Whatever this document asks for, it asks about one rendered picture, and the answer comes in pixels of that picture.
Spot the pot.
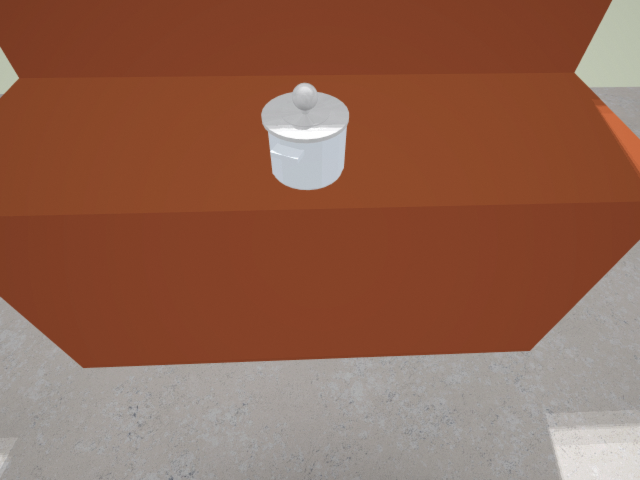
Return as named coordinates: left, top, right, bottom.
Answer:
left=268, top=127, right=347, bottom=190

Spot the lid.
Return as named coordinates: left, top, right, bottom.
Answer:
left=261, top=92, right=349, bottom=143

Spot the knob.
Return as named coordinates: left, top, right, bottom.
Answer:
left=292, top=83, right=318, bottom=111

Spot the table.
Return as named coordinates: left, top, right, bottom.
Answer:
left=0, top=0, right=640, bottom=368

